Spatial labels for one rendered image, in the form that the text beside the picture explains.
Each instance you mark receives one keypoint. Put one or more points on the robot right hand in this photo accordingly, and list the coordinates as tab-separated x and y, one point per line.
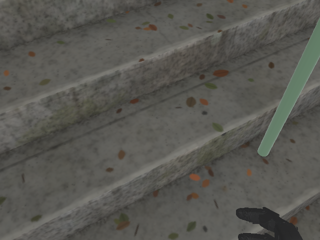
269	220

